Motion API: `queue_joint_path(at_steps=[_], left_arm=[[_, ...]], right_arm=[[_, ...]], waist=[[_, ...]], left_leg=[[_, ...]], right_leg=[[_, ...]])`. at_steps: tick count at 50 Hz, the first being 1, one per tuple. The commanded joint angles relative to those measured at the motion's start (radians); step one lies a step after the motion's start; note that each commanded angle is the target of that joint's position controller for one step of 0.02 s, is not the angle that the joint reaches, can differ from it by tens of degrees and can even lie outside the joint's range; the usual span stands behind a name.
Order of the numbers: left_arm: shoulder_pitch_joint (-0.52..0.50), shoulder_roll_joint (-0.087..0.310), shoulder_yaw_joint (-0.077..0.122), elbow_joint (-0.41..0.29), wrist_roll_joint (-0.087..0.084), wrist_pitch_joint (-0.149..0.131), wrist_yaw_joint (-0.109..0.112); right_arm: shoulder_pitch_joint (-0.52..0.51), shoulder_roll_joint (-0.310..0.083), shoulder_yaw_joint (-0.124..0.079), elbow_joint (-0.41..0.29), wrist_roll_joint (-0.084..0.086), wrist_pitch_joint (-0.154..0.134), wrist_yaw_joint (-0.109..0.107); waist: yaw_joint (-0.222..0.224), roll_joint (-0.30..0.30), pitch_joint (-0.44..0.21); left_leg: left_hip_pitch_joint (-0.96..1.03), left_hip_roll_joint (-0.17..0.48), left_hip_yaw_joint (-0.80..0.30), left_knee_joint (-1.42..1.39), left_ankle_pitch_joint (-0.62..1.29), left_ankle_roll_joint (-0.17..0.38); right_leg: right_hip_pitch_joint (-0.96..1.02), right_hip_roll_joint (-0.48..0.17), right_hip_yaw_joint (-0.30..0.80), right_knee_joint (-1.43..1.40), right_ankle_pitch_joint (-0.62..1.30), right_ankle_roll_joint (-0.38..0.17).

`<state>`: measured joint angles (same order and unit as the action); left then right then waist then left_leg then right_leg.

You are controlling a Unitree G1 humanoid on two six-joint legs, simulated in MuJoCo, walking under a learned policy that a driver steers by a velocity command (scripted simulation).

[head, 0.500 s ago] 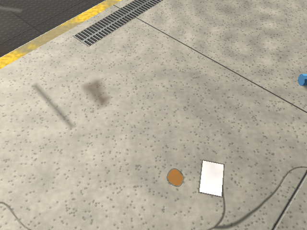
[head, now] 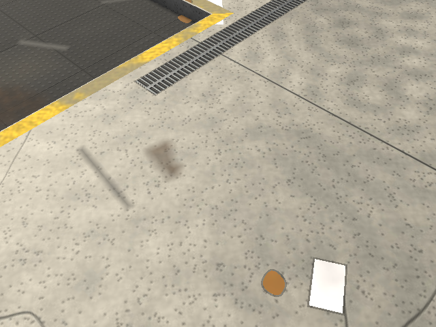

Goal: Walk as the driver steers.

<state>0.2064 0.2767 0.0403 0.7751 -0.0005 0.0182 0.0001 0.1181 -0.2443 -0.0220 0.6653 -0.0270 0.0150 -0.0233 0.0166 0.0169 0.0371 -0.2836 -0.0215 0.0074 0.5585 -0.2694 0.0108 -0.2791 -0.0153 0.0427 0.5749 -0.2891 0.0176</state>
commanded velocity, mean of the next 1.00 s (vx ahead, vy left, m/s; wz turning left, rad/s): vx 0.39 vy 0.00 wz -0.16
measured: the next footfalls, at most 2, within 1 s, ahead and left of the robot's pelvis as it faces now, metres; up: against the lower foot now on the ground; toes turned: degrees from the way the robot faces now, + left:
right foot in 0.50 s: +0.22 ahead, -0.22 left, +0.00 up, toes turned -20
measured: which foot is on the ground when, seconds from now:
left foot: down 0.00-0.50, up 0.52-1.00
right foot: down 0.00-0.12, up 0.14-0.48, down 0.50-1.00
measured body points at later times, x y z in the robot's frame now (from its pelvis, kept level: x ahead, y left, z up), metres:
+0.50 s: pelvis +0.13 -0.09 -0.01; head +0.16 -0.11 +0.44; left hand +0.43 +0.07 -0.07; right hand +0.05 -0.38 -0.13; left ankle +0.02 +0.11 -0.73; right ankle +0.18 -0.21 -0.74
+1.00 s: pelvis +0.38 -0.19 -0.01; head +0.42 -0.20 +0.44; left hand +0.46 +0.09 -0.13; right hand +0.55 -0.45 -0.10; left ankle +0.56 -0.12 -0.72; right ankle +0.18 -0.21 -0.73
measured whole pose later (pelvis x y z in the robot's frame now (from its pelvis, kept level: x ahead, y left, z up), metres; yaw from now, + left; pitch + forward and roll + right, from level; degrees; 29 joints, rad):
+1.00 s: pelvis +0.38 -0.19 -0.01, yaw -9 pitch +3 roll -1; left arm 0.35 0.29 0.06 0.81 0.00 -0.05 0.03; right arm 0.09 -0.25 -0.03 0.68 0.02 -0.06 0.08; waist 0.06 0.03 0.02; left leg -0.60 0.00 0.06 0.59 -0.03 0.08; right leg 0.14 0.05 -0.20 0.25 -0.43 -0.04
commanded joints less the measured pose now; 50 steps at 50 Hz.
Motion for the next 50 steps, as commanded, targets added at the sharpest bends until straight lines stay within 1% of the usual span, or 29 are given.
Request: queue_joint_path(at_steps=[1,3,5,6,7,8,9,10,11,14,16,18,21,22,23,24,25,26,27,28,29,30,32,34,37,41,45,48,50], left_arm=[[-0.049,0.178,0.047,-0.083,-0.009,-0.023,0.011],[-0.019,0.167,0.047,-0.089,-0.015,-0.022,0.017],[-0.074,0.148,0.044,-0.125,-0.021,-0.023,0.022],[-0.128,0.109,0.035,-0.159,-0.026,-0.028,0.024],[-0.168,0.076,0.026,-0.197,-0.031,-0.035,0.021],[-0.178,0.118,0.04,-0.206,-0.025,-0.039,0.02],[-0.125,0.124,0.047,-0.2,-0.033,-0.042,0.012],[-0.091,0.117,0.046,-0.187,-0.035,-0.045,0.004],[-0.093,0.108,0.045,-0.187,-0.034,-0.05,-0.005],[-0.143,0.075,0.032,-0.205,-0.027,-0.052,-0.027],[-0.17,0.047,0.019,-0.223,-0.025,-0.05,-0.04],[-0.195,0.041,0.012,-0.239,-0.027,-0.049,-0.049],[-0.202,0.077,0.022,-0.257,-0.029,-0.041,-0.058],[-0.174,0.093,0.031,-0.255,-0.026,-0.039,-0.059],[-0.095,0.114,0.048,-0.235,-0.022,-0.037,-0.058],[0.056,0.173,0.083,-0.187,-0.024,-0.031,-0.049],[0.242,0.237,0.112,-0.148,-0.031,-0.024,-0.029],[0.22,0.356,0.113,-0.168,-0.024,-0.039,-0.02],[0.213,0.262,0.089,-0.182,-0.021,-0.061,-0.03],[0.174,0.213,0.071,-0.165,-0.012,-0.076,-0.033],[0.121,0.17,0.056,-0.16,-0.012,-0.084,-0.035],[0.058,0.131,0.044,-0.16,-0.006,-0.088,-0.036],[0.007,0.107,0.037,-0.155,0.011,-0.105,-0.032],[0.017,0.113,0.041,-0.129,0.013,-0.125,-0.028],[0.053,0.114,0.044,-0.095,0.017,-0.133,-0.014],[0.073,0.134,0.045,-0.067,0.009,-0.13,0.005],[0.144,0.153,0.053,-0.022,0.0,-0.104,0.018],[0.144,0.186,0.061,-0.018,0.0,-0.072,0.036],[0.13,0.214,0.067,-0.028,0.002,-0.054,0.051]], right_arm=[[0.005,-0.119,-0.056,-0.076,0.007,-0.006,-0.015],[0.018,-0.101,-0.059,-0.075,0.019,-0.025,0.001],[0.088,-0.124,-0.073,-0.06,0.024,-0.055,0.01],[0.184,-0.161,-0.086,-0.035,0.022,-0.069,0.011],[0.249,-0.229,-0.106,-0.007,0.022,-0.078,0.016],[0.244,-0.203,-0.097,-0.007,0.011,-0.089,0.012],[0.21,-0.18,-0.088,-0.015,0.02,-0.095,0.005],[0.18,-0.162,-0.083,-0.019,0.033,-0.099,0.001],[0.164,-0.161,-0.082,-0.015,0.037,-0.099,-0.001],[0.177,-0.177,-0.087,-0.002,0.02,-0.103,-0.002],[0.186,-0.199,-0.093,0.011,0.026,-0.101,0.001],[0.193,-0.231,-0.102,0.024,0.037,-0.095,0.005],[0.213,-0.263,-0.113,0.043,0.056,-0.085,0.015],[0.201,-0.272,-0.115,0.045,0.06,-0.081,0.016],[0.182,-0.277,-0.115,0.046,0.065,-0.077,0.015],[0.202,-0.244,-0.103,0.048,0.062,-0.077,0.014],[0.218,-0.185,-0.076,0.033,0.031,-0.084,0.014],[0.268,-0.061,-0.034,-0.033,0.009,-0.108,0.019],[0.175,-0.179,-0.057,-0.022,0.064,-0.129,0.023],[0.123,-0.21,-0.067,-0.037,0.09,-0.135,0.025],[0.122,-0.202,-0.062,-0.023,0.073,-0.135,0.018],[0.134,-0.196,-0.064,-0.004,0.05,-0.128,0.016],[0.193,-0.177,-0.065,0.03,0.053,-0.101,0.026],[0.194,-0.151,-0.06,0.046,0.053,-0.079,0.027],[0.12,-0.123,-0.054,0.029,0.053,-0.078,0.026],[0.006,-0.087,-0.038,0.002,0.052,-0.09,0.052],[-0.1,-0.065,-0.024,-0.049,0.052,-0.096,0.086],[-0.102,-0.088,-0.033,-0.079,0.051,-0.095,0.105],[0.008,-0.135,-0.057,-0.068,0.052,-0.084,0.102]], waist=[[-0.036,-0.212,-0.059],[-0.033,-0.176,-0.03],[-0.08,-0.098,0.001],[-0.12,0.003,-0.002],[-0.129,0.156,0.005],[-0.116,0.104,0.031],[-0.073,0.087,0.033],[-0.057,0.085,0.035],[-0.056,0.093,0.047],[-0.082,0.067,0.023],[-0.095,0.07,0.01],[-0.1,0.086,0.012],[-0.09,0.101,0.022],[-0.061,0.103,0.014],[-0.003,0.09,-0.027],[0.066,0.046,-0.119],[0.148,-0.074,-0.209],[0.049,-0.348,-0.307],[0.121,-0.16,-0.317],[0.101,-0.149,-0.191],[0.064,-0.108,-0.134],[0.025,-0.102,-0.089],[-0.028,-0.134,-0.074],[-0.036,-0.089,-0.05],[-0.012,-0.062,-0.005],[0.031,-0.06,0.031],[0.07,-0.036,0.068],[0.039,-0.076,0.013],[-0.034,-0.126,-0.076]], left_leg=[[0.055,-0.019,0.019,0.039,-0.142,0.006],[0.035,-0.01,-0.001,0.017,-0.229,0.031],[0.137,0.07,-0.1,-0.1,-0.301,0.073],[0.259,0.177,-0.25,-0.211,-0.397,0.119],[0.332,0.375,-0.54,-0.367,-0.495,0.212],[0.309,0.44,-0.615,-0.39,-0.456,0.262],[0.295,0.437,-0.576,-0.386,-0.434,0.264],[0.303,0.4,-0.485,-0.393,-0.376,0.239],[0.298,0.367,-0.389,-0.407,-0.282,0.208],[0.261,0.291,-0.139,-0.42,0.009,0.166],[0.238,0.273,-0.036,-0.411,0.081,0.156],[0.209,0.269,0.03,-0.397,0.093,0.142],[0.218,0.315,0.059,-0.359,0.102,0.127],[0.214,0.323,0.083,-0.305,0.212,0.114],[0.187,0.307,0.135,-0.179,0.397,0.089],[0.121,0.259,0.2,0.046,0.554,0.055],[-0.128,0.216,0.211,0.369,0.3,0.002],[-0.476,0.045,0.09,0.713,-0.341,-0.055],[-0.566,0.058,-0.074,0.821,-0.28,-0.043],[-0.621,0.105,-0.062,0.819,-0.187,-0.013],[-0.573,0.154,-0.058,0.759,-0.095,0.002],[-0.507,0.184,-0.069,0.691,-0.02,0.003],[-0.396,0.198,-0.077,0.643,0.079,-0.002],[-0.4,0.181,-0.085,0.6,0.135,-0.016],[-0.451,0.129,-0.127,0.437,0.265,-0.03],[-0.401,0.097,-0.053,0.176,0.437,-0.014],[-0.47,0.081,-0.009,0.047,0.383,0.021],[-0.405,0.016,0.076,0.03,0.235,0.065],[-0.248,-0.045,0.116,0.049,0.128,0.111]], right_leg=[[-0.069,-0.141,0.276,-0.233,-0.123,-0.146],[-0.112,-0.12,0.298,-0.237,-0.418,-0.151],[-0.259,-0.06,0.241,-0.134,-0.431,-0.113],[-0.4,0.006,0.136,0.044,-0.354,-0.067],[-0.527,0.045,0.038,0.288,-0.246,-0.042],[-0.591,-0.013,0.093,0.473,-0.255,-0.042],[-0.609,-0.036,0.111,0.543,-0.205,-0.044],[-0.616,-0.058,0.104,0.56,-0.152,-0.036],[-0.613,-0.076,0.093,0.541,-0.096,-0.027],[-0.507,-0.085,0.014,0.428,0.035,0.007],[-0.423,-0.081,-0.023,0.31,0.08,0.016],[-0.335,-0.065,-0.061,0.202,0.084,0.007],[-0.258,-0.042,-0.104,0.121,0.056,-0.037],[-0.199,-0.018,-0.126,0.085,0.043,-0.062],[-0.066,0.027,-0.161,0.029,0.065,-0.091],[0.162,0.081,-0.171,0.005,0.078,-0.129],[0.457,-0.028,0.034,-0.027,0.048,-0.187],[0.626,-0.314,0.663,-0.225,-0.212,-0.363],[0.584,-0.369,0.762,-0.351,-0.308,-0.373],[0.49,-0.353,0.599,-0.334,-0.223,-0.334],[0.365,-0.309,0.463,-0.32,-0.116,-0.297],[0.255,-0.257,0.349,-0.327,-0.01,-0.269],[0.147,-0.207,0.211,-0.38,0.142,-0.243],[0.128,-0.195,0.103,-0.406,0.309,-0.233],[0.152,-0.171,-0.018,-0.424,0.426,-0.199],[0.187,-0.163,-0.115,-0.467,0.444,-0.14],[0.359,-0.212,-0.155,-0.42,0.58,-0.126],[0.452,-0.229,-0.191,-0.272,0.987,-0.112],[0.464,-0.231,-0.206,-0.069,1.266,-0.103]])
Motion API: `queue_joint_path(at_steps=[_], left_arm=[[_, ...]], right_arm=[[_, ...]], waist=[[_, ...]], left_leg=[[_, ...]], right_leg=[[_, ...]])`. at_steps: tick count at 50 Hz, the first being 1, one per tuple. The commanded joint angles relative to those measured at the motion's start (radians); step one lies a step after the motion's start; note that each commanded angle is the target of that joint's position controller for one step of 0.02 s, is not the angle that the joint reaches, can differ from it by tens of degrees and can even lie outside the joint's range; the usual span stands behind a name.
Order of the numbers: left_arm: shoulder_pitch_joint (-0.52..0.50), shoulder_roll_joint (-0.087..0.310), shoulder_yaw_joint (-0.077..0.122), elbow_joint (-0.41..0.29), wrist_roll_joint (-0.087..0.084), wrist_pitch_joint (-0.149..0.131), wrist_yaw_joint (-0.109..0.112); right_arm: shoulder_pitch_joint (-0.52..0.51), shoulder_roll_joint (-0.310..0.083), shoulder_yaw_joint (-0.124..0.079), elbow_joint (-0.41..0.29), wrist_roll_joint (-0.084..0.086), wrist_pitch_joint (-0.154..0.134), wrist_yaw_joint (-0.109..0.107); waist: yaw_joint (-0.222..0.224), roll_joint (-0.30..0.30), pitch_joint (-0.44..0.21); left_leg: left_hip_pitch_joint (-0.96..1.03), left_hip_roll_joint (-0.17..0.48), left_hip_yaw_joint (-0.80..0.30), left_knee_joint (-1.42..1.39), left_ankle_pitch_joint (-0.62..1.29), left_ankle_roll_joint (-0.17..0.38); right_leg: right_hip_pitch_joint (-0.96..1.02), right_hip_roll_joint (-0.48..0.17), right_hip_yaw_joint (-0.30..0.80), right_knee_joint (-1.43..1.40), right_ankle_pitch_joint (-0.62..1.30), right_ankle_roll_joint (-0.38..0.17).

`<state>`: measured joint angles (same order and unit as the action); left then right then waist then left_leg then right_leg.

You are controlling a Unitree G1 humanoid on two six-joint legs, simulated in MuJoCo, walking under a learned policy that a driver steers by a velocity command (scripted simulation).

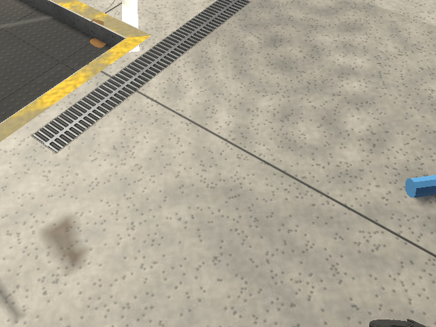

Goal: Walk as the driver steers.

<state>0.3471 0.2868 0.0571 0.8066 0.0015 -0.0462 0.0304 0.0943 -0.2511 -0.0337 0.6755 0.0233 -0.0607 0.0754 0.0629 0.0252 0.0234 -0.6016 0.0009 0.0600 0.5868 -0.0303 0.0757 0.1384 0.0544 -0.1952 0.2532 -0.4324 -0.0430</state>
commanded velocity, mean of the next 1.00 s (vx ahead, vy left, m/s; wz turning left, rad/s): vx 0.50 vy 0.00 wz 0.36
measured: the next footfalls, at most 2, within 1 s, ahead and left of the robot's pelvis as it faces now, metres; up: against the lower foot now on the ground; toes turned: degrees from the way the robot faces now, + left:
left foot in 0.04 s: +0.19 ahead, +0.08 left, +0.00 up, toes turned +3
right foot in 0.48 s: +0.49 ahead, -0.09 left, +0.00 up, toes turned +22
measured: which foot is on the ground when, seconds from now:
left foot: up 0.00-0.02, down 0.04-0.48, up 0.50-0.94, down 0.96-1.00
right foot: down 0.00-0.02, up 0.04-0.46, down 0.48-0.96, up 0.98-1.00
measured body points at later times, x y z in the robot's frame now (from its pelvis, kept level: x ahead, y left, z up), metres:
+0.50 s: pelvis +0.31 -0.02 +0.00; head +0.33 -0.01 +0.45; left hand +0.45 +0.28 -0.06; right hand +0.45 -0.29 -0.11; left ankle +0.15 +0.07 -0.71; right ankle +0.45 -0.11 -0.72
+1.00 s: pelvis +0.54 +0.09 +0.01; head +0.57 +0.11 +0.45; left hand +0.40 +0.34 -0.12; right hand +0.86 -0.02 -0.05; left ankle +0.59 +0.22 -0.72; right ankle +0.46 -0.10 -0.70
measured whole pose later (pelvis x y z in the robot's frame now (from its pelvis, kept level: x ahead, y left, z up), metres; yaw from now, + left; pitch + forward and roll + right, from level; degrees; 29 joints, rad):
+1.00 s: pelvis +0.54 +0.09 +0.01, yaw +21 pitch +2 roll -1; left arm 0.44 0.30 0.05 0.86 -0.02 -0.05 0.00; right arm 0.02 -0.25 -0.02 0.60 0.00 -0.09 0.03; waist 0.10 0.00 0.03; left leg -0.45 0.01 0.01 0.53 -0.10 0.03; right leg -0.11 -0.02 0.03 0.65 -0.47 0.00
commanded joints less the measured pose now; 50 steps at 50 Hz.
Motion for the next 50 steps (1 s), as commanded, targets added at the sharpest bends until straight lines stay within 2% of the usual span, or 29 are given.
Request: queue_joint_path(at_steps=[1,2,3,4,5,6,7,8,11,15,19,21,23,24,25,26,27,28,29,32,36,38,42,44,46,47,48,49,50], left_arm=[[-0.03,0.209,0.05,-0.068,0.0,0.015,0.023],[-0.057,0.198,0.041,-0.086,0.0,0.005,0.023],[0.063,0.036,-0.008,-0.132,0.034,-0.024,-0.005],[-0.003,0.098,-0.007,-0.143,0.0,-0.07,-0.028],[-0.112,0.151,0.006,-0.183,-0.04,-0.095,-0.041],[-0.143,0.142,-0.001,-0.199,-0.035,-0.107,-0.041],[-0.151,0.136,0.002,-0.194,-0.009,-0.108,-0.036],[-0.129,0.144,0.01,-0.19,0.008,-0.097,-0.035],[-0.098,0.112,0.001,-0.189,0.019,-0.063,-0.031],[-0.258,0.052,-0.027,-0.228,0.018,-0.056,-0.031],[-0.331,0.096,-0.009,-0.248,-0.009,-0.068,-0.041],[-0.305,0.126,0.01,-0.244,-0.014,-0.076,-0.043],[-0.176,0.155,0.035,-0.215,-0.009,-0.085,-0.038],[-0.043,0.205,0.051,-0.207,0.009,-0.089,-0.03],[0.04,0.294,0.071,-0.179,0.029,-0.076,-0.032],[0.052,0.228,0.064,-0.169,0.006,-0.071,-0.041],[0.014,0.157,0.045,-0.177,0.0,-0.068,-0.039],[-0.028,0.13,0.034,-0.175,0.007,-0.062,-0.04],[-0.055,0.108,0.026,-0.167,0.012,-0.058,-0.041],[-0.066,0.079,0.016,-0.137,0.009,-0.065,-0.04],[-0.048,0.133,0.031,-0.097,-0.009,-0.065,-0.04],[-0.037,0.153,0.034,-0.08,-0.014,-0.057,-0.039],[0.035,0.174,0.035,-0.034,-0.028,-0.042,-0.041],[0.057,0.181,0.036,-0.015,-0.034,-0.03,-0.04],[0.046,0.203,0.041,-0.008,-0.036,-0.018,-0.034],[0.037,0.199,0.038,-0.008,-0.036,-0.016,-0.032],[0.031,0.165,0.025,-0.016,-0.026,-0.019,-0.032],[0.033,0.075,-0.005,-0.056,-0.001,-0.028,-0.031],[0.124,0.038,-0.018,-0.063,-0.022,-0.041,-0.028]], right_arm=[[0.164,-0.182,-0.071,-0.056,0.003,-0.006,-0.008],[0.327,-0.236,-0.095,-0.032,0.001,0.002,-0.026],[0.343,-0.327,-0.111,-0.027,0.001,-0.001,-0.038],[0.367,-0.264,-0.096,-0.039,-0.002,-0.008,-0.043],[0.324,-0.218,-0.085,-0.042,-0.008,-0.011,-0.049],[0.252,-0.189,-0.076,-0.054,-0.004,-0.012,-0.05],[0.186,-0.165,-0.069,-0.068,-0.002,-0.012,-0.05],[0.148,-0.147,-0.06,-0.081,-0.013,-0.012,-0.054],[0.122,-0.165,-0.064,-0.076,-0.011,-0.013,-0.066],[0.167,-0.21,-0.078,-0.045,0.001,0.003,-0.088],[0.238,-0.208,-0.078,-0.019,0.009,0.019,-0.091],[0.23,-0.2,-0.077,-0.021,0.006,0.02,-0.092],[0.213,-0.159,-0.065,-0.031,-0.001,0.02,-0.089],[0.221,-0.091,-0.042,-0.047,-0.013,0.015,-0.083],[0.362,-0.024,-0.019,-0.075,0.007,0.005,-0.081],[0.376,-0.12,-0.032,-0.053,0.026,0.004,-0.085],[0.279,-0.179,-0.048,-0.051,0.02,0.009,-0.087],[0.206,-0.181,-0.05,-0.064,0.002,0.013,-0.09],[0.158,-0.166,-0.049,-0.08,-0.011,0.01,-0.089],[0.166,-0.111,-0.039,-0.078,-0.003,0.01,-0.076],[0.08,-0.067,-0.015,-0.095,-0.019,0.004,-0.066],[0.019,-0.056,-0.006,-0.101,-0.016,-0.005,-0.058],[-0.099,-0.067,-0.006,-0.126,-0.005,-0.017,-0.045],[-0.129,-0.082,-0.012,-0.143,-0.002,-0.025,-0.037],[-0.075,-0.112,-0.027,-0.131,-0.003,-0.034,-0.036],[0.018,-0.142,-0.045,-0.102,-0.009,-0.035,-0.042],[0.16,-0.191,-0.069,-0.068,-0.019,-0.034,-0.053],[0.322,-0.275,-0.09,-0.051,-0.044,-0.026,-0.069],[0.34,-0.285,-0.088,-0.042,-0.043,-0.016,-0.065]], waist=[[-0.155,-0.127,-0.133],[-0.249,-0.06,-0.22],[-0.13,0.209,-0.309],[-0.189,0.125,-0.438],[-0.203,0.055,-0.282],[-0.152,-0.043,-0.173],[-0.105,-0.09,-0.096],[-0.069,-0.068,-0.07],[-0.031,-0.018,-0.032],[-0.096,0.034,-0.022],[-0.13,0.072,-0.052],[-0.103,0.096,-0.056],[-0.027,0.102,-0.096],[0.029,0.005,-0.213],[-0.029,-0.314,-0.333],[-0.011,-0.299,-0.298],[0.02,-0.185,-0.172],[0.014,-0.113,-0.098],[0.002,-0.097,-0.045],[-0.041,-0.143,-0.022],[-0.032,-0.107,-0.007],[-0.011,-0.104,0.0],[0.03,-0.104,0.022],[0.022,-0.109,0.034],[-0.031,-0.115,0.01],[-0.085,-0.103,-0.045],[-0.154,-0.084,-0.145],[-0.204,0.073,-0.307],[-0.165,0.275,-0.395]], left_leg=[[0.267,-0.092,0.046,-0.019,-0.101,0.083],[0.577,-0.022,-0.092,-0.085,-0.054,0.139],[0.99,0.263,-0.63,-0.075,-0.121,0.338],[1.077,0.333,-0.918,-0.225,-0.252,0.409],[0.977,0.298,-0.759,-0.269,-0.233,0.338],[0.811,0.256,-0.639,-0.282,-0.153,0.296],[0.664,0.211,-0.556,-0.301,-0.039,0.269],[0.562,0.18,-0.498,-0.326,0.049,0.264],[0.375,0.136,-0.397,-0.363,0.174,0.257],[0.242,0.035,-0.283,-0.333,0.075,0.173],[0.337,0.072,-0.393,-0.252,-0.09,0.129],[0.393,0.105,-0.464,-0.187,-0.132,0.107],[0.37,0.068,-0.456,-0.055,-0.109,0.061],[0.283,0.008,-0.38,0.204,-0.201,0.022],[-0.039,-0.127,-0.239,0.544,-0.574,-0.046],[-0.192,-0.051,-0.245,0.705,-0.543,-0.062],[-0.218,-0.016,-0.24,0.749,-0.442,-0.067],[-0.191,0.011,-0.207,0.732,-0.369,-0.07],[-0.17,0.031,-0.206,0.684,-0.324,-0.069],[-0.08,0.063,-0.179,0.556,-0.284,-0.066],[-0.079,0.089,-0.131,0.314,-0.183,-0.079],[-0.036,0.084,-0.106,0.182,-0.083,-0.081],[0.045,0.052,-0.074,0.019,0.002,-0.077],[0.068,0.037,-0.078,-0.038,-0.032,-0.059],[0.184,0.016,-0.069,-0.104,-0.054,-0.034],[0.341,-0.003,-0.054,-0.143,-0.045,-0.013],[0.573,0.047,-0.093,-0.126,-0.028,0.02],[0.894,0.292,-0.372,-0.11,-0.058,0.098],[0.991,0.435,-0.717,-0.228,-0.241,0.201]], right_leg=[[-0.028,-0.284,0.025,0.437,1.39,-0.038],[-0.244,-0.24,0.019,0.712,1.125,-0.013],[-0.75,-0.018,0.088,1.108,-0.007,0.061],[-0.9,0.025,0.316,1.256,-0.147,0.056],[-0.977,-0.044,0.35,1.204,-0.046,0.033],[-0.951,-0.088,0.335,1.097,0.029,0.024],[-0.899,-0.114,0.315,0.999,0.058,0.033],[-0.83,-0.133,0.313,0.955,0.081,0.047],[-0.749,-0.147,0.264,0.803,0.115,0.104],[-0.618,-0.087,0.218,0.457,0.412,0.136],[-0.563,-0.049,0.263,0.291,0.476,0.123],[-0.532,-0.055,0.283,0.263,0.403,0.09],[-0.35,-0.071,0.271,0.215,0.362,0.034],[-0.133,-0.225,0.416,0.21,0.28,-0.031],[0.166,-0.459,0.881,0.108,0.073,-0.199],[0.155,-0.491,1.069,0.04,-0.211,-0.226],[0.05,-0.435,0.919,0.02,-0.215,-0.183],[-0.064,-0.383,0.766,0.023,-0.072,-0.153],[-0.154,-0.338,0.663,0.012,0.061,-0.148],[-0.25,-0.275,0.501,-0.043,0.249,-0.153],[-0.254,-0.284,0.404,-0.091,0.389,-0.185],[-0.262,-0.268,0.347,-0.099,0.416,-0.172],[-0.241,-0.273,0.319,-0.081,0.439,-0.152],[-0.205,-0.295,0.348,-0.051,0.463,-0.141],[-0.194,-0.3,0.358,0.018,0.545,-0.118],[-0.221,-0.264,0.329,0.12,0.656,-0.095],[-0.319,-0.209,0.288,0.307,0.64,-0.06],[-0.586,-0.11,0.223,0.654,0.312,-0.001],[-0.815,-0.027,0.271,0.888,-0.166,0.026]])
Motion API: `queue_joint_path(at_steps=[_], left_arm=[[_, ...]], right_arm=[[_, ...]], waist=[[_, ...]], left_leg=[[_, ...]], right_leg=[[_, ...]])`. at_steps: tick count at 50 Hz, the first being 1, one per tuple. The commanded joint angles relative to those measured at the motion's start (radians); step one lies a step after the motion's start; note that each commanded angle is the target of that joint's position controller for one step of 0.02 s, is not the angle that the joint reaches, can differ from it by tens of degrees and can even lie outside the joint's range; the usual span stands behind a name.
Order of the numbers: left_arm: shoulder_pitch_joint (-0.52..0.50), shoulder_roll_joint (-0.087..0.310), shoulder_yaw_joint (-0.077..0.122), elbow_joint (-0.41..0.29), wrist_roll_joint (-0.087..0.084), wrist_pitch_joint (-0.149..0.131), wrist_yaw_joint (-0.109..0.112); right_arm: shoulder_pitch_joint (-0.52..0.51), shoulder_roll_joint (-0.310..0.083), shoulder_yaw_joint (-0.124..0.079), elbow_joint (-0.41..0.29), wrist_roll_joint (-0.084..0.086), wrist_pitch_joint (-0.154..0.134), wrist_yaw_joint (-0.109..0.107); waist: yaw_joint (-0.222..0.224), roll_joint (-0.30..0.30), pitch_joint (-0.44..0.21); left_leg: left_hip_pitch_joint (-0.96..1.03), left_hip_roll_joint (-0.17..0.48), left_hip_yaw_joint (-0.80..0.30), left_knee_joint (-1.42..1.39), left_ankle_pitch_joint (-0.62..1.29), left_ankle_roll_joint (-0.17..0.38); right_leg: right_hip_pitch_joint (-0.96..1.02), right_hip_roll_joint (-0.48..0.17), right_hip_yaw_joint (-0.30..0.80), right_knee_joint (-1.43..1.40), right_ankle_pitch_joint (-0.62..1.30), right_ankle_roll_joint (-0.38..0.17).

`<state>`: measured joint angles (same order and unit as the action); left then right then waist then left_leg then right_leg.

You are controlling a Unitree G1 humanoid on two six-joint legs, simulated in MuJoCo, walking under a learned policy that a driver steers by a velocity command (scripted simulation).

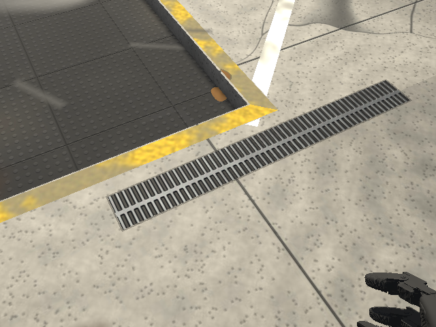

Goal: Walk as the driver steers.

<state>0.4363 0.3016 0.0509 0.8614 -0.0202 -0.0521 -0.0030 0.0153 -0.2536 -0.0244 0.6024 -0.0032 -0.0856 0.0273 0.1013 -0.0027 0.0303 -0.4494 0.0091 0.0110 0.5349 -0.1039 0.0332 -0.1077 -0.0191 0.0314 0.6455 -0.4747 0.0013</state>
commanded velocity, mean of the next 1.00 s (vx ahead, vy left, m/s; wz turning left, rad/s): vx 0.39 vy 0.00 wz -0.51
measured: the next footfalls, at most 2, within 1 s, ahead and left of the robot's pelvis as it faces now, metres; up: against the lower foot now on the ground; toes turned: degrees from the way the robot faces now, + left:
right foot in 0.48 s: +0.38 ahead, -0.18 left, +0.00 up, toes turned -18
left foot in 0.94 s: +0.65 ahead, -0.10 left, +0.00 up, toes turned -37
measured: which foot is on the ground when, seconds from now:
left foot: down 0.00-0.48, up 0.50-0.92, down 0.94-1.00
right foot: up 0.00-0.46, down 0.48-0.94, up 0.96-1.00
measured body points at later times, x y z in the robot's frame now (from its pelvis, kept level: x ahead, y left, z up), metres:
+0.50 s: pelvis +0.25 -0.06 -0.01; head +0.29 -0.08 +0.43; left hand +0.53 +0.13 -0.09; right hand +0.21 -0.35 -0.14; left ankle +0.10 +0.11 -0.70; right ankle +0.34 -0.17 -0.73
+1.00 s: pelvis +0.47 -0.11 +0.00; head +0.50 -0.13 +0.45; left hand +0.72 +0.07 -0.10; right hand +0.50 -0.44 -0.08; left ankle +0.61 -0.08 -0.73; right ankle +0.34 -0.16 -0.69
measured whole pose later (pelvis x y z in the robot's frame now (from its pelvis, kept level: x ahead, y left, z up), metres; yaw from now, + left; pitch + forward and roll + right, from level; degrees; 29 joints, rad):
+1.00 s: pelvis +0.47 -0.11 +0.00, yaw -34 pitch +2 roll +1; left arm 0.24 0.32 0.08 0.67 -0.01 0.02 0.03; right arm 0.06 -0.27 -0.04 0.70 -0.03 -0.06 0.00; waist 0.05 -0.02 0.03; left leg -0.45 -0.04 -0.03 0.52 -0.10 0.02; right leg -0.33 0.14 0.19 0.93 -0.58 0.00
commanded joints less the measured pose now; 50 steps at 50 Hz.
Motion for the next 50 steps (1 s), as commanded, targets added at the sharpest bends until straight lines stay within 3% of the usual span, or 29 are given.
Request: queue_joint_path(at_steps=[1,2,3,4,6,11,16,19,21,22,23,24,25,26,27,28,29,30,31,33,35,38,41,45,46,47,48,49,50], left_arm=[[-0.022,0.124,0.017,-0.11,-0.022,-0.035,0.006],[-0.08,0.137,0.025,-0.127,-0.027,-0.034,0.003],[-0.107,0.122,0.026,-0.126,-0.017,-0.029,0.007],[-0.113,0.111,0.029,-0.127,-0.008,-0.019,0.007],[-0.087,0.066,0.025,-0.118,-0.011,0.004,0.004],[-0.181,0.034,0.019,-0.165,-0.002,0.019,-0.004],[-0.347,0.016,0.004,-0.229,0.001,0.014,-0.039],[-0.404,0.035,0.009,-0.272,0.0,0.017,-0.053],[-0.384,0.06,0.023,-0.287,0.003,0.023,-0.058],[-0.322,0.085,0.038,-0.28,0.003,0.027,-0.057],[-0.184,0.125,0.064,-0.247,0.0,0.03,-0.051],[-0.01,0.196,0.1,-0.201,-0.003,0.039,-0.033],[-0.013,0.327,0.123,-0.2,-0.016,0.036,-0.02],[0.007,0.268,0.1,-0.245,-0.007,0.017,-0.026],[-0.022,0.201,0.079,-0.234,0.004,0.001,-0.031],[-0.071,0.176,0.071,-0.233,0.003,-0.008,-0.03],[-0.143,0.142,0.06,-0.243,0.003,-0.009,-0.027],[-0.2,0.119,0.05,-0.265,0.018,-0.01,-0.022],[-0.227,0.118,0.05,-0.279,0.026,-0.009,-0.018],[-0.231,0.14,0.057,-0.271,0.024,-0.009,-0.006],[-0.213,0.166,0.065,-0.256,0.018,0.0,0.01],[-0.187,0.165,0.068,-0.239,0.002,0.029,0.03],[-0.155,0.158,0.066,-0.222,0.001,0.049,0.039],[-0.196,0.138,0.062,-0.238,0.004,0.06,0.046],[-0.22,0.121,0.056,-0.25,0.003,0.059,0.045],[-0.208,0.07,0.04,-0.273,0.018,0.054,0.043],[-0.034,0.027,0.028,-0.263,0.014,0.053,0.041],[0.027,0.129,0.044,-0.242,0.009,0.058,0.036],[-0.054,0.193,0.066,-0.233,-0.001,0.074,0.038]], right_arm=[[0.386,-0.194,-0.075,0.037,-0.001,0.009,-0.015],[0.33,-0.157,-0.062,0.04,0.009,0.007,-0.015],[0.268,-0.129,-0.054,0.041,0.005,0.003,-0.011],[0.226,-0.104,-0.049,0.045,-0.001,-0.003,-0.008],[0.186,-0.091,-0.052,0.061,-0.01,-0.02,-0.007],[0.193,-0.133,-0.071,0.113,-0.012,-0.033,-0.024],[0.25,-0.188,-0.087,0.154,0.005,-0.015,-0.036],[0.279,-0.212,-0.098,0.178,0.022,0.005,-0.037],[0.273,-0.24,-0.106,0.181,0.03,0.02,-0.04],[0.267,-0.254,-0.109,0.179,0.034,0.028,-0.043],[0.252,-0.253,-0.107,0.176,0.039,0.036,-0.045],[0.268,-0.222,-0.093,0.167,0.026,0.033,-0.05],[0.364,-0.074,-0.045,0.108,-0.023,0.013,-0.037],[0.295,-0.117,-0.041,0.098,0.004,-0.026,-0.026],[0.18,-0.186,-0.06,0.068,0.046,-0.046,-0.017],[0.154,-0.171,-0.052,0.057,0.043,-0.058,-0.021],[0.156,-0.17,-0.054,0.07,0.016,-0.06,-0.029],[0.172,-0.183,-0.062,0.076,0.001,-0.05,-0.032],[0.184,-0.186,-0.066,0.078,-0.006,-0.036,-0.033],[0.202,-0.156,-0.06,0.084,-0.017,-0.013,-0.037],[0.163,-0.123,-0.049,0.072,-0.021,0.001,-0.042],[0.077,-0.099,-0.036,0.057,-0.013,0.008,-0.036],[0.008,-0.112,-0.038,0.041,-0.002,0.01,-0.022],[0.043,-0.16,-0.061,0.041,-0.008,-0.003,-0.018],[0.085,-0.167,-0.065,0.048,-0.014,-0.012,-0.022],[0.134,-0.22,-0.076,0.044,-0.032,-0.015,-0.032],[0.146,-0.25,-0.077,0.042,-0.056,0.002,-0.039],[0.172,-0.205,-0.076,0.052,-0.02,0.02,-0.038],[0.139,-0.147,-0.059,0.031,-0.009,0.03,-0.041]], waist=[[-0.217,0.189,-0.276],[-0.197,0.163,-0.162],[-0.165,0.117,-0.11],[-0.138,0.124,-0.066],[-0.097,0.126,-0.041],[-0.096,0.064,0.009],[-0.156,0.036,0.056],[-0.164,0.039,0.07],[-0.134,0.066,0.031],[-0.093,0.081,-0.018],[-0.011,0.069,-0.092],[0.065,0.014,-0.184],[-0.044,-0.286,-0.25],[0.007,-0.191,-0.427],[0.033,-0.112,-0.292],[-0.005,-0.059,-0.194],[-0.051,-0.01,-0.128],[-0.092,-0.032,-0.096],[-0.114,-0.04,-0.085],[-0.134,-0.02,-0.08],[-0.127,-0.024,-0.076],[-0.091,-0.075,-0.107],[-0.06,-0.094,-0.116],[-0.1,-0.125,-0.108],[-0.129,-0.115,-0.12],[-0.132,-0.011,-0.21],[-0.053,0.241,-0.293],[-0.058,0.251,-0.343],[-0.09,0.153,-0.254]], left_leg=[[0.742,0.386,-0.611,-0.212,-0.272,0.217],[0.627,0.349,-0.466,-0.237,-0.246,0.187],[0.522,0.305,-0.377,-0.271,-0.183,0.169],[0.438,0.276,-0.303,-0.307,-0.109,0.163],[0.335,0.252,-0.194,-0.364,0.003,0.161],[0.329,0.244,-0.007,-0.406,0.162,0.161],[0.393,0.259,0.105,-0.408,0.165,0.135],[0.497,0.287,0.137,-0.355,0.231,0.112],[0.537,0.288,0.169,-0.243,0.509,0.089],[0.54,0.279,0.186,-0.129,0.672,0.076],[0.492,0.247,0.217,0.063,0.743,0.05],[0.298,0.205,0.224,0.334,0.574,0.007],[-0.177,0.022,0.188,0.722,-0.342,-0.068],[-0.3,-0.046,-0.076,0.87,-0.508,-0.064],[-0.39,0.007,-0.109,0.869,-0.413,-0.038],[-0.377,0.049,-0.101,0.79,-0.325,-0.021],[-0.315,0.084,-0.101,0.699,-0.269,-0.024],[-0.233,0.103,-0.106,0.647,-0.235,-0.033],[-0.179,0.103,-0.101,0.623,-0.229,-0.047],[-0.129,0.084,-0.072,0.545,-0.213,-0.084],[-0.109,0.048,-0.051,0.417,-0.127,-0.111],[-0.032,-0.011,-0.047,0.203,0.069,-0.119],[-0.004,-0.037,-0.069,0.08,0.13,-0.113],[0.043,-0.039,-0.108,-0.06,0.057,-0.064],[0.135,-0.011,-0.101,-0.145,0.181,-0.038],[0.334,0.15,-0.224,-0.124,0.456,0.027],[0.591,0.398,-0.512,-0.097,0.764,0.226],[0.586,0.472,-0.657,-0.126,0.549,0.287],[0.516,0.396,-0.537,-0.137,0.394,0.25]], right_leg=[[-0.655,-0.005,0.099,0.595,-0.077,-0.014],[-0.68,-0.041,0.08,0.593,0.012,-0.018],[-0.649,-0.072,0.066,0.567,0.087,-0.013],[-0.615,-0.095,0.069,0.534,0.142,-0.007],[-0.54,-0.112,0.069,0.516,0.203,0.006],[-0.591,-0.115,0.075,0.329,0.396,0.027],[-0.559,-0.097,-0.005,0.079,0.514,-0.007],[-0.574,-0.082,-0.04,0.013,0.43,-0.046],[-0.49,-0.029,-0.096,-0.002,0.329,-0.084],[-0.392,0.013,-0.128,-0.003,0.281,-0.107],[-0.203,0.065,-0.152,-0.055,0.308,-0.14],[0.098,0.056,-0.069,-0.079,0.346,-0.183],[0.447,-0.217,0.471,-0.145,0.233,-0.361],[0.527,-0.32,0.828,-0.329,0.057,-0.443],[0.45,-0.299,0.701,-0.367,0.101,-0.377],[0.313,-0.259,0.579,-0.361,0.175,-0.342],[0.169,-0.219,0.476,-0.361,0.291,-0.312],[0.059,-0.191,0.403,-0.371,0.469,-0.301],[-0.009,-0.175,0.363,-0.377,0.62,-0.3],[-0.096,-0.152,0.269,-0.364,0.876,-0.301],[-0.147,-0.108,0.2,-0.345,0.963,-0.277],[-0.168,-0.048,0.165,-0.3,0.881,-0.211],[-0.124,-0.067,0.233,-0.26,0.751,-0.184],[-0.043,-0.075,0.377,-0.129,0.638,-0.158],[-0.063,-0.033,0.37,-0.059,0.583,-0.127],[-0.15,0.04,0.298,0.13,0.396,-0.08],[-0.397,0.187,0.186,0.375,-0.238,-0.009],[-0.473,0.113,0.157,0.532,-0.258,0.03],[-0.506,0.075,0.144,0.609,-0.177,0.059]])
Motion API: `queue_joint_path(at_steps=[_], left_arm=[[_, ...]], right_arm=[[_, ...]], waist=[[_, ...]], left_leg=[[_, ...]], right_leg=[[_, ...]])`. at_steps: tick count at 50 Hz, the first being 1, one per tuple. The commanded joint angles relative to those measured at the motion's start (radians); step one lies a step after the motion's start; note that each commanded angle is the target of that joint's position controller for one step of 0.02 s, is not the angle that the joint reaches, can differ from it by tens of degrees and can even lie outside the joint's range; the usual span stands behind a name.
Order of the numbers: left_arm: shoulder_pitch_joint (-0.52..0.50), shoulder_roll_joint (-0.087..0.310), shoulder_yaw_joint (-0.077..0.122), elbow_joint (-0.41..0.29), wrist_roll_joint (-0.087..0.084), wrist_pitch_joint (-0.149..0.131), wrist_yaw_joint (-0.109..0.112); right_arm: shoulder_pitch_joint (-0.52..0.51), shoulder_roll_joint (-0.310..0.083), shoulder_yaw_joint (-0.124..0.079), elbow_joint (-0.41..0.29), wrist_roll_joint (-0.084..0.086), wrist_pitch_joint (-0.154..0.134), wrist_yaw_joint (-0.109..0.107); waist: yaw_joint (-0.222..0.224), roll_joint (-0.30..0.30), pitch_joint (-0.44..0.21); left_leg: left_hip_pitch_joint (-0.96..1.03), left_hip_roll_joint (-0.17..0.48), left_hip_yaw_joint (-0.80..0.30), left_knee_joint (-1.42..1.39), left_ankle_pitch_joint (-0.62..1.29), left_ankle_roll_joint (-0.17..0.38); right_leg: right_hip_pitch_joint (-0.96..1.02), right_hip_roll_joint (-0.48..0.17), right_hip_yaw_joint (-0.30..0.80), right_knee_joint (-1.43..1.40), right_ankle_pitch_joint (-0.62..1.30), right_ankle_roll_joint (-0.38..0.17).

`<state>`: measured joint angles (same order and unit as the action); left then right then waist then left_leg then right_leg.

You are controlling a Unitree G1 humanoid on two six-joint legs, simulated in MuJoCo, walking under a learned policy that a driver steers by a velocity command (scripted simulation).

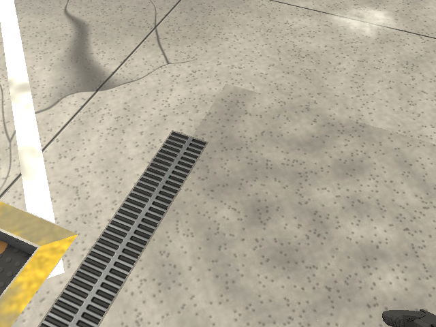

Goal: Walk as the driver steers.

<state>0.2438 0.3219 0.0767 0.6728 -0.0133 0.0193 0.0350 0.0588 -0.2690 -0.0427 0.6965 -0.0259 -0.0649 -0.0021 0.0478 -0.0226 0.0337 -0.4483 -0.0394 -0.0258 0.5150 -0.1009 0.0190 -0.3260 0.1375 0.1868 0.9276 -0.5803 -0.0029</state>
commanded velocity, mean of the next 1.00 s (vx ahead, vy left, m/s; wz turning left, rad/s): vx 0.02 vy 0.00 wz -0.17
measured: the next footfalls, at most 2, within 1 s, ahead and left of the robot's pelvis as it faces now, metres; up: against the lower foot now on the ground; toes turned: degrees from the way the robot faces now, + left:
right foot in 0.36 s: +0.04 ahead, -0.14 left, +0.00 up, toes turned -14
left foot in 0.72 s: +0.09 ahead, +0.08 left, +0.00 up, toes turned -12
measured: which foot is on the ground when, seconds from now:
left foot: down 0.00-0.36, up 0.38-0.70, down 0.72-1.00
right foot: up 0.00-0.34, down 0.36-0.80, up 0.82-1.00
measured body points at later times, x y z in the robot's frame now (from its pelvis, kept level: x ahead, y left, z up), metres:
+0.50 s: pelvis +0.01 -0.04 +0.02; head +0.04 -0.08 +0.46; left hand +0.22 +0.20 -0.06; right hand +0.09 -0.36 -0.11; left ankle +0.07 +0.11 -0.65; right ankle +0.00 -0.13 -0.73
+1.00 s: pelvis +0.01 -0.06 +0.01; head +0.05 -0.07 +0.46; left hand +0.20 +0.21 -0.08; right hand +0.11 -0.36 -0.10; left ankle +0.05 +0.09 -0.73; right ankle -0.01 -0.16 -0.71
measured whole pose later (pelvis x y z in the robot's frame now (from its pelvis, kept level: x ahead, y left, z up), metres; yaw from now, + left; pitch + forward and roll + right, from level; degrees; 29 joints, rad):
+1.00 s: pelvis +0.01 -0.06 +0.01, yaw -5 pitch +1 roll +0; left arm 0.14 0.29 0.09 0.69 -0.01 0.01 0.02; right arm 0.17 -0.32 -0.08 0.77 0.03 0.04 -0.03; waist -0.02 0.03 0.05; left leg -0.31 0.00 -0.15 0.52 -0.23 -0.04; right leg -0.32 0.05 0.04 0.66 -0.40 0.03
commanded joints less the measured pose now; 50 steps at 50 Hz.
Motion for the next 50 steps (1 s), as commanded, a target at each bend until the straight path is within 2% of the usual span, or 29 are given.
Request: queue_joint_path(at_steps=[1,4,6,12,14,16,17,18,19,20,21,22,23,24,27,29,31,34,36,37,38,39,40,42,43,44,46,48,50], left_arm=[[0.082,0.174,0.046,-0.048,-0.01,0.022,0.007],[0.049,0.109,0.035,-0.069,-0.011,0.053,0.007],[0.042,0.074,0.025,-0.079,-0.008,0.049,0.006],[-0.016,0.072,0.014,-0.111,-0.001,0.041,-0.019],[-0.008,0.083,0.02,-0.112,0.0,0.044,-0.029],[0.045,0.082,0.027,-0.092,0.003,0.044,-0.037],[0.077,0.098,0.037,-0.077,0.006,0.044,-0.035],[0.099,0.165,0.057,-0.08,0.008,0.043,-0.024],[0.064,0.281,0.076,-0.12,0.014,0.04,-0.011],[0.074,0.249,0.068,-0.126,0.052,0.015,-0.017],[0.023,0.218,0.057,-0.121,0.054,-0.005,-0.018],[-0.047,0.179,0.048,-0.127,0.033,-0.014,-0.015],[-0.087,0.128,0.029,-0.132,0.017,-0.017,-0.011],[-0.101,0.093,0.012,-0.13,0.017,-0.019,-0.006],[-0.099,0.015,-0.022,-0.104,0.037,-0.025,-0.004],[-0.089,0.012,-0.026,-0.078,0.045,-0.026,-0.006],[-0.069,0.051,-0.016,-0.051,0.051,-0.022,-0.012],[-0.089,0.104,0.001,-0.031,0.03,-0.012,-0.014],[-0.073,0.115,0.01,-0.011,0.012,-0.008,-0.007],[-0.057,0.11,0.014,-0.009,0.014,-0.011,0.0],[-0.035,0.096,0.016,-0.023,0.032,-0.018,0.004],[-0.072,0.076,0.014,-0.034,0.042,-0.019,0.011],[-0.129,0.06,0.014,-0.045,0.04,-0.015,0.015],[-0.17,0.008,0.01,-0.063,0.03,-0.004,0.016],[-0.177,0.012,0.013,-0.072,0.023,-0.002,0.01],[-0.165,0.027,0.02,-0.07,0.014,-0.003,0.006],[-0.142,0.025,0.021,-0.062,0.009,-0.012,0.001],[-0.115,0.003,0.015,-0.045,0.006,-0.025,-0.011],[-0.024,0.01,0.023,-0.013,0.0,-0.031,-0.028]], right_arm=[[0.062,-0.111,-0.033,-0.069,0.009,0.023,-0.014],[-0.008,-0.127,-0.034,-0.069,0.0,0.047,-0.025],[0.002,-0.13,-0.038,-0.059,-0.002,0.052,-0.031],[-0.002,-0.182,-0.06,-0.039,0.015,0.068,-0.028],[0.0,-0.193,-0.064,-0.029,0.025,0.073,-0.024],[-0.012,-0.195,-0.066,-0.017,0.043,0.078,-0.023],[0.022,-0.171,-0.063,0.002,0.048,0.081,-0.022],[0.062,-0.119,-0.052,0.014,0.036,0.085,-0.015],[0.023,-0.096,-0.042,-0.045,-0.001,0.079,-0.015],[-0.081,-0.136,-0.058,-0.066,0.004,0.071,-0.025],[-0.066,-0.146,-0.065,-0.059,0.025,0.072,-0.027],[-0.012,-0.149,-0.071,-0.026,0.027,0.077,-0.032],[0.028,-0.153,-0.074,0.005,0.019,0.082,-0.037],[0.055,-0.146,-0.073,0.021,0.015,0.084,-0.035],[0.079,-0.094,-0.053,0.043,0.032,0.084,-0.019],[0.05,-0.061,-0.031,0.044,0.03,0.084,-0.007],[0.034,-0.088,-0.03,0.035,0.033,0.086,0.001],[0.053,-0.136,-0.039,0.026,0.044,0.086,-0.001],[0.084,-0.139,-0.036,0.028,0.035,0.08,-0.001],[0.086,-0.174,-0.043,0.02,0.029,0.077,-0.003],[0.084,-0.229,-0.058,0.023,0.032,0.077,-0.007],[0.102,-0.216,-0.063,0.029,0.047,0.079,-0.008],[0.116,-0.207,-0.063,0.025,0.043,0.078,-0.009],[0.131,-0.204,-0.062,0.02,0.028,0.072,-0.019],[0.142,-0.208,-0.065,0.018,0.021,0.061,-0.02],[0.137,-0.218,-0.068,0.016,0.023,0.051,-0.022],[0.078,-0.22,-0.076,0.009,0.05,0.059,-0.029],[0.05,-0.218,-0.081,0.0,0.059,0.092,-0.037],[0.015,-0.207,-0.08,-0.019,0.066,0.116,-0.039]], waist=[[-0.04,0.122,-0.204],[-0.022,0.157,-0.095],[-0.034,0.181,-0.111],[-0.059,0.184,-0.154],[-0.052,0.186,-0.145],[-0.014,0.169,-0.142],[-0.008,0.134,-0.134],[-0.021,-0.059,-0.093],[-0.04,-0.315,-0.046],[0.033,-0.21,-0.084],[-0.008,-0.162,-0.073],[-0.046,-0.116,-0.07],[-0.057,-0.115,-0.09],[-0.068,-0.122,-0.109],[-0.072,-0.103,-0.132],[-0.045,-0.117,-0.113],[-0.019,-0.126,-0.085],[-0.027,-0.111,-0.04],[-0.048,-0.073,-0.04],[-0.037,-0.024,-0.057],[0.004,0.1,-0.083],[-0.018,0.171,-0.106],[-0.047,0.203,-0.092],[-0.073,0.273,-0.084],[-0.09,0.278,-0.087],[-0.082,0.229,-0.096],[-0.055,0.17,-0.097],[-0.055,0.188,-0.121],[-0.015,0.197,-0.142]], left_leg=[[0.438,0.381,-0.388,-0.135,0.265,0.22],[0.221,0.271,-0.186,-0.224,0.098,0.187],[0.238,0.269,-0.124,-0.237,0.131,0.206],[0.264,0.333,-0.048,-0.239,0.113,0.222],[0.266,0.345,-0.033,-0.224,0.074,0.206],[0.234,0.333,0.009,-0.161,0.023,0.153],[0.178,0.305,0.049,-0.091,-0.053,0.096],[0.026,0.216,0.15,0.12,-0.213,-0.004],[-0.246,0.048,0.174,0.361,-0.533,-0.096],[-0.245,0.039,0.003,0.55,-0.548,-0.082],[-0.244,0.059,-0.033,0.598,-0.453,-0.063],[-0.24,0.072,-0.036,0.597,-0.363,-0.06],[-0.224,0.079,-0.027,0.605,-0.308,-0.07],[-0.171,0.076,-0.014,0.632,-0.266,-0.083],[-0.056,0.096,-0.007,0.497,-0.186,-0.104],[0.034,0.111,-0.001,0.31,-0.18,-0.106],[0.094,0.104,0.018,0.219,-0.236,-0.101],[0.1,0.082,0.046,0.113,-0.249,-0.078],[0.144,0.077,0.043,-0.036,-0.056,-0.049],[0.171,0.107,-0.011,-0.038,0.139,-0.025],[0.203,0.149,-0.073,0.01,0.329,0.015],[0.186,0.181,-0.157,-0.03,0.281,0.078],[0.194,0.228,-0.258,-0.086,0.241,0.131],[0.268,0.307,-0.408,-0.156,0.223,0.222],[0.308,0.344,-0.455,-0.176,0.247,0.255],[0.331,0.35,-0.451,-0.169,0.268,0.257],[0.337,0.287,-0.377,-0.14,0.238,0.187],[0.29,0.236,-0.342,-0.118,0.24,0.154],[0.225,0.191,-0.328,-0.084,0.15,0.117]], right_leg=[[-0.298,-0.104,-0.041,0.347,0.001,0.08],[-0.217,-0.136,-0.111,0.274,0.119,0.094],[-0.19,-0.144,-0.147,0.185,0.134,0.096],[-0.06,-0.189,-0.192,-0.078,0.202,0.058],[-0.02,-0.184,-0.212,-0.167,0.221,0.033],[0.083,-0.156,-0.248,-0.342,0.323,-0.011],[0.159,-0.141,-0.23,-0.421,0.366,-0.045],[0.24,-0.267,-0.013,-0.564,0.5,-0.115],[0.259,-0.501,0.344,-0.615,0.675,-0.291],[0.178,-0.508,0.363,-0.645,0.615,-0.352],[0.161,-0.453,0.272,-0.644,0.554,-0.3],[0.162,-0.4,0.191,-0.626,0.521,-0.237],[0.176,-0.377,0.135,-0.61,0.566,-0.205],[0.161,-0.355,0.085,-0.598,0.653,-0.199],[0.169,-0.311,-0.023,-0.585,0.71,-0.186],[0.167,-0.305,-0.047,-0.586,0.657,-0.18],[0.153,-0.335,-0.018,-0.591,0.599,-0.204],[0.158,-0.37,0.025,-0.553,0.617,-0.22],[0.179,-0.354,0.006,-0.507,0.664,-0.181],[0.178,-0.318,-0.024,-0.461,0.607,-0.141],[0.146,-0.235,-0.102,-0.404,0.541,-0.097],[0.134,-0.16,-0.196,-0.338,0.48,-0.046],[0.079,-0.117,-0.232,-0.266,0.406,-0.012],[-0.072,-0.058,-0.197,-0.145,0.123,0.003],[-0.141,-0.065,-0.145,-0.024,-0.036,0.004],[-0.18,-0.085,-0.111,0.044,-0.068,0.009],[-0.167,-0.116,-0.105,-0.099,0.025,0.025],[-0.047,-0.088,-0.144,-0.245,0.158,0.046],[0.108,-0.065,-0.185,-0.464,0.342,0.042]])
Velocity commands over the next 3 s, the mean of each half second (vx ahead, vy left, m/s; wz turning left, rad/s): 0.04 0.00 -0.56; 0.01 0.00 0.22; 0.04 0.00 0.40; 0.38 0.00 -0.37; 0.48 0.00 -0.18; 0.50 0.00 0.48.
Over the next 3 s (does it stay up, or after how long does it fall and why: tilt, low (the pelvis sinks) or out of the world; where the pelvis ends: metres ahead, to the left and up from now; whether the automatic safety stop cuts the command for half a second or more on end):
stays up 0.80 -0.16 0.00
